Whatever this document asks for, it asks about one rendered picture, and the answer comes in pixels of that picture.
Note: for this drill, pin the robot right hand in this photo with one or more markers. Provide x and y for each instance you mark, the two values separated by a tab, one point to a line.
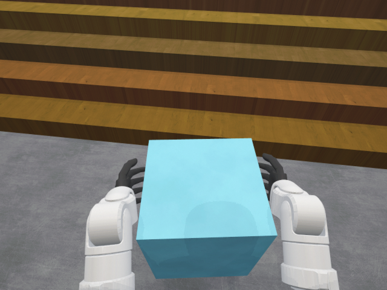
275	171

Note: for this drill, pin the robot left hand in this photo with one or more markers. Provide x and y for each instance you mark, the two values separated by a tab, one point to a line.
126	174

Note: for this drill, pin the right robot forearm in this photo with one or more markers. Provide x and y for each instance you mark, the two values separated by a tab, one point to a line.
307	263

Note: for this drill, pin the carton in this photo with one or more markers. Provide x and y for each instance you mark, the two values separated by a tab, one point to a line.
204	210

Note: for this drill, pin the left robot forearm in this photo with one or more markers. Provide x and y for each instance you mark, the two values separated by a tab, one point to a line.
108	242

